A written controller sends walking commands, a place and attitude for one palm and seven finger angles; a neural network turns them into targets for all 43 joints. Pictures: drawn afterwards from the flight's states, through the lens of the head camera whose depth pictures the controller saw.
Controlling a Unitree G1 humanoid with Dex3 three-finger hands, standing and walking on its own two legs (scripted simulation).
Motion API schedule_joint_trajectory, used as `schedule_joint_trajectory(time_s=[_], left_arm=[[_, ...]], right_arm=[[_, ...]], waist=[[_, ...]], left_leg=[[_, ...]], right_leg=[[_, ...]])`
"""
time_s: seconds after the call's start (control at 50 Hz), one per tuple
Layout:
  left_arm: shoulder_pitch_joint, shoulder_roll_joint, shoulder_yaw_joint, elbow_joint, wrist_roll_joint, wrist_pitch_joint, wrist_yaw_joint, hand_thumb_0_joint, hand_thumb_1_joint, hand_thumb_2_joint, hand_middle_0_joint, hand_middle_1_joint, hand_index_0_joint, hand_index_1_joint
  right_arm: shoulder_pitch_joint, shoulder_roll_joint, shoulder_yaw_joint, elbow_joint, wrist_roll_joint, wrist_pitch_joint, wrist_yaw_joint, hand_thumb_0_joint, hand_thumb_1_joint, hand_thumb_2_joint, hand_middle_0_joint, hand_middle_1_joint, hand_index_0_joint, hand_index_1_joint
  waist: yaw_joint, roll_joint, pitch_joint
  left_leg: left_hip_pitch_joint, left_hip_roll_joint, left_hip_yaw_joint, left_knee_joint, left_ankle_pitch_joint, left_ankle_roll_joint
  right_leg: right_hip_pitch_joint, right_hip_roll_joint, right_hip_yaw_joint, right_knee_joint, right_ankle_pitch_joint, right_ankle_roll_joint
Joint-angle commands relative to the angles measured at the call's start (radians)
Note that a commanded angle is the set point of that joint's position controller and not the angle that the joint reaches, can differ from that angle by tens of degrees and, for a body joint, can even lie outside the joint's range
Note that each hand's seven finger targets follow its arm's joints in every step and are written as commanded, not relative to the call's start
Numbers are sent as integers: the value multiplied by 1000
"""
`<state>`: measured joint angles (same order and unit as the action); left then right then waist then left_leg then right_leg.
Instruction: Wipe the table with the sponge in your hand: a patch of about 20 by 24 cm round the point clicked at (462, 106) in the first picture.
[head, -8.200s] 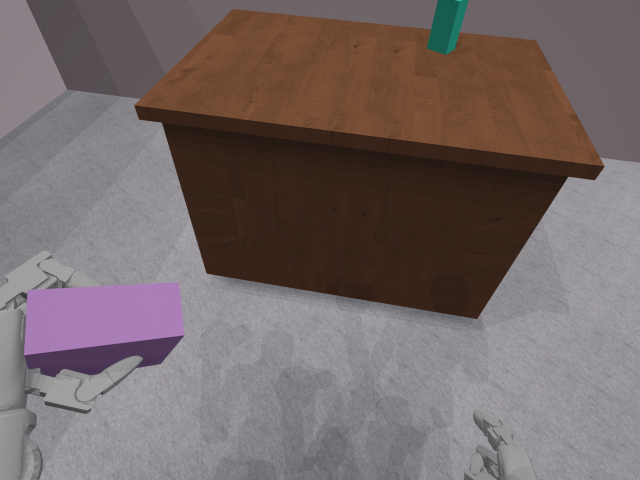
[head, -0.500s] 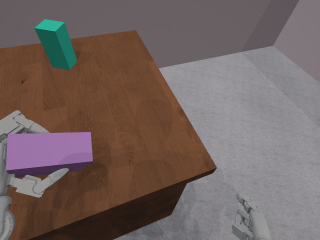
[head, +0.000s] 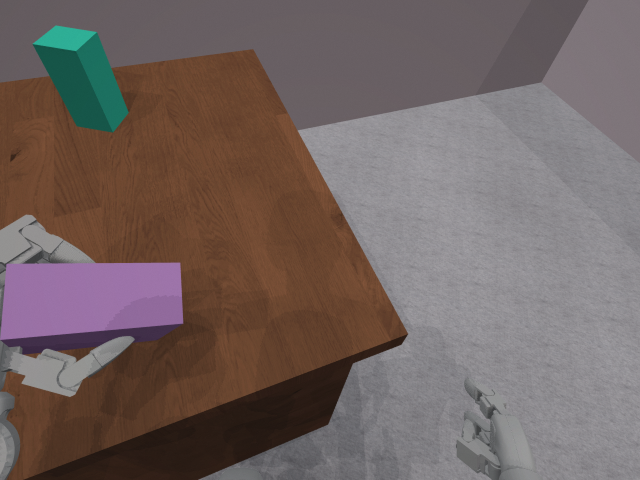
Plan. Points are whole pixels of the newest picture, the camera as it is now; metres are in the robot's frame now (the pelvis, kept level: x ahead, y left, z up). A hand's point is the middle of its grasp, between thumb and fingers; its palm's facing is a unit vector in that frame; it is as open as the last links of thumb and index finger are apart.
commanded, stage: shuffle to correct the standing spot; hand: left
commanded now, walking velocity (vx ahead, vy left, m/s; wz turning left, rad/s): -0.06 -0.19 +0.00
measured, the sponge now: (121, 308) +0.23 +0.21 +0.14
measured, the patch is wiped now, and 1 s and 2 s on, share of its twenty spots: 0.00 0.00 0.00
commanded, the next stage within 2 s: none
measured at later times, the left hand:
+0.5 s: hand (72, 308) +0.22 +0.24 +0.16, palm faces +0.31 -0.84 -0.44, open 9.5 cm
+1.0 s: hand (66, 316) +0.22 +0.24 +0.16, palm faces +0.33 -0.85 -0.41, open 9.5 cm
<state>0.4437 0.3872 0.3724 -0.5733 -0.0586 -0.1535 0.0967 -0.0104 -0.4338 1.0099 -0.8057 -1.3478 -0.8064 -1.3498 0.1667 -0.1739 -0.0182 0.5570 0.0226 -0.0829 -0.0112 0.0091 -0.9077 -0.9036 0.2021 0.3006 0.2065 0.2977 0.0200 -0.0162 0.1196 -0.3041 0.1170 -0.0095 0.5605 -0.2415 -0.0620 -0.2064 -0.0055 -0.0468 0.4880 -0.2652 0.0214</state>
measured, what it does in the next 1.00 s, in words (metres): stands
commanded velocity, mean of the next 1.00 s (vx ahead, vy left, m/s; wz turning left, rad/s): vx -0.06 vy -0.19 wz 0.00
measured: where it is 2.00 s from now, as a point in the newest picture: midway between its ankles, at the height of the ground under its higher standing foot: outside the picture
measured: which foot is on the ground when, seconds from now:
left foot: down 0.00-1.00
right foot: down 0.00-1.00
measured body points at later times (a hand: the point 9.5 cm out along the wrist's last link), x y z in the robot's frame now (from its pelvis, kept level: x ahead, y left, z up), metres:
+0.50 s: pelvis +0.00 +0.00 +0.00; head +0.05 +0.02 +0.44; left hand +0.20 +0.28 +0.19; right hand +0.17 -0.24 -0.08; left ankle +0.03 +0.16 -0.73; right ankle +0.00 -0.14 -0.73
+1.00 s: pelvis +0.00 +0.00 +0.00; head +0.04 +0.02 +0.44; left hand +0.19 +0.28 +0.18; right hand +0.17 -0.23 -0.08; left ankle +0.03 +0.16 -0.73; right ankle +0.00 -0.14 -0.73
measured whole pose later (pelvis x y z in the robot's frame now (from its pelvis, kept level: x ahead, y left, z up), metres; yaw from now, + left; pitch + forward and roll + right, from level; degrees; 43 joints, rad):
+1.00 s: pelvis +0.00 +0.00 +0.00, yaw +1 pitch -1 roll -3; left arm 0.48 0.41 0.39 -0.60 -0.07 -0.16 0.10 -0.01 -0.43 1.01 -0.80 -1.35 -0.80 -1.35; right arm 0.19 -0.17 -0.02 0.56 0.02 -0.07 -0.01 0.01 -0.91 -0.90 0.20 0.30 0.21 0.30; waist 0.00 -0.01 0.11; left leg -0.34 0.12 -0.03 0.61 -0.26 -0.06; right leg -0.23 0.00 -0.06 0.53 -0.28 0.02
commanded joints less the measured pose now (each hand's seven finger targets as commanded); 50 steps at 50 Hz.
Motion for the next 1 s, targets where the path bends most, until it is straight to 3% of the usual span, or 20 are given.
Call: schedule_joint_trajectory(time_s=[0.0, 0.14, 0.18, 0.26, 0.28, 0.38, 0.4, 0.44, 0.48, 0.56, 0.68, 0.72, 0.76, 0.8, 0.82, 0.86, 0.92, 0.96, 0.98], left_arm=[[-28, 159, 119, -218, -25, -63, 20, 0, 100, 1300, -1200, -1600, -1200, -1600], [-12, 197, 151, -241, -27, -68, 18, 0, 100, 1300, -1200, -1600, -1200, -1600], [6, 193, 150, -244, -27, -66, 21, 0, 100, 1300, -1200, -1600, -1200, -1600], [-3, 204, 162, -233, -31, -70, 17, 0, 100, 1300, -1200, -1600, -1200, -1600], [4, 200, 158, -243, -30, -68, 23, 0, 100, 1300, -1200, -1600, -1200, -1600], [18, 210, 167, -268, -29, -73, 23, 0, 100, 1300, -1200, -1600, -1200, -1600], [19, 187, 148, -256, -32, -77, 17, 0, 100, 1300, -1200, -1600, -1200, -1600], [15, 206, 165, -255, -28, -78, 14, 0, 100, 1300, -1200, -1600, -1200, -1600], [21, 196, 157, -255, -28, -74, 17, 0, 100, 1300, -1200, -1600, -1200, -1600], [1, 199, 152, -246, -31, -74, 15, 0, 100, 1300, -1200, -1600, -1200, -1600], [-20, 195, 146, -271, -25, -76, 25, 0, 100, 1300, -1200, -1600, -1200, -1600], [-19, 193, 145, -256, -23, -80, 20, 0, 100, 1300, -1200, -1600, -1200, -1600], [-17, 187, 139, -237, -23, -75, 16, 0, 100, 1300, -1200, -1600, -1200, -1600], [0, 165, 122, -215, -27, -73, 19, 0, 100, 1300, -1200, -1600, -1200, -1600], [-22, 181, 132, -231, -28, -72, 19, 0, 100, 1300, -1200, -1600, -1200, -1600], [-26, 185, 134, -244, -29, -72, 20, 0, 100, 1300, -1200, -1600, -1200, -1600], [-14, 188, 138, -236, -29, -71, 25, 0, 100, 1300, -1200, -1600, -1200, -1600], [-17, 193, 144, -237, -27, -71, 24, 0, 100, 1300, -1200, -1600, -1200, -1600], [-2, 194, 148, -232, -28, -67, 31, 0, 100, 1300, -1200, -1600, -1200, -1600]], right_arm=[[-49, -132, -54, -147, 8, -47, -13, 0, -900, -900, 200, 300, 200, 300], [-46, -140, -64, -151, 5, -45, -16, 0, -900, -900, 200, 300, 200, 300], [-57, -136, -62, -149, 11, -48, -16, 0, -900, -900, 200, 300, 200, 300], [-36, -139, -67, -145, 4, -46, -16, 0, -900, -900, 200, 300, 200, 300], [-50, -138, -63, -143, 10, -47, -17, 0, -900, -900, 200, 300, 200, 300], [-57, -137, -60, -149, 9, -51, -17, 0, -900, -900, 200, 300, 200, 300], [-43, -139, -56, -146, 4, -49, -16, 0, -900, -900, 200, 300, 200, 300], [-32, -142, -64, -147, 4, -51, -12, 0, -900, -900, 200, 300, 200, 300], [-39, -138, -61, -145, 11, -54, -10, 0, -900, -900, 200, 300, 200, 300], [-29, -139, -63, -145, 4, -50, -10, 0, -900, -900, 200, 300, 200, 300], [-58, -132, -51, -149, 10, -53, -14, 0, -900, -900, 200, 300, 200, 300], [-39, -137, -55, -148, 4, -52, -12, 0, -900, -900, 200, 300, 200, 300], [-31, -135, -58, -149, 6, -53, -7, 0, -900, -900, 200, 300, 200, 300], [-28, -135, -53, -141, 6, -47, -8, 0, -900, -900, 200, 300, 200, 300], [-30, -139, -59, -145, 6, -47, -7, 0, -900, -900, 200, 300, 200, 300], [-32, -135, -59, -147, 6, -48, -8, 0, -900, -900, 200, 300, 200, 300], [-44, -134, -52, -146, 4, -43, -11, 0, -900, -900, 200, 300, 200, 300], [-40, -132, -54, -147, 6, -43, -10, 0, -900, -900, 200, 300, 200, 300], [-51, -129, -48, -143, 12, -41, -11, 0, -900, -900, 200, 300, 200, 300]], waist=[[-18, 73, -217], [-16, 63, -213], [-21, 66, -227], [-19, 19, -218], [-26, 41, -225], [-21, 119, -229], [-18, 136, -221], [-14, 120, -220], [-22, 103, -231], [-25, 63, -207], [-26, 165, -196], [-20, 171, -194], [-20, 100, -200], [-28, 84, -198], [-29, 69, -188], [-31, 69, -197], [-28, 110, -183], [-26, 84, -188], [-32, 103, -191]], left_leg=[[90, 14, 8, -47, 125, 77], [61, 30, -5, -21, 140, 82], [98, 21, 1, -14, 144, 80], [56, 17, 8, 24, 106, 78], [86, 10, 2, 12, 123, 78], [87, 56, -39, -46, 206, 93], [58, 69, -46, -60, 195, 98], [52, 79, -46, -42, 211, 98], [80, 51, -26, -30, 194, 86], [41, 32, -13, -8, 55, 80], [45, 72, -62, -114, 27, 98], [21, 87, -73, -110, 37, 106], [31, 66, -47, -63, 40, 94], [37, 43, -22, -50, -8, 89], [24, 36, -22, -41, -24, 84], [35, 26, -22, -28, -26, 82], [17, 51, -47, -71, -22, 93], [14, 49, -46, -53, -6, 92], [33, 44, -46, -67, 0, 92]], right_leg=[[16, -59, 26, -59, 195, -38], [17, -68, 30, -42, 207, -43], [-6, -75, 49, -39, 218, -52], [3, -87, 52, -44, 209, -56], [-14, -90, 68, -39, 221, -67], [13, -58, 19, -3, 211, -37], [31, -45, -5, -5, 182, -26], [56, -46, -6, -28, 194, -25], [43, -58, 17, -37, 224, -43], [8, -81, 41, -50, 178, -56], [7, -42, 11, -13, 113, -31], [39, -33, -7, -27, 105, -20], [42, -47, 6, -54, 137, -31], [16, -59, 21, -64, 136, -44], [8, -68, 33, -61, 134, -51], [-11, -82, 53, -56, 139, -63], [-4, -59, 21, -43, 103, -42], [10, -61, 22, -48, 118, -45], [1, -63, 29, -47, 119, -49]])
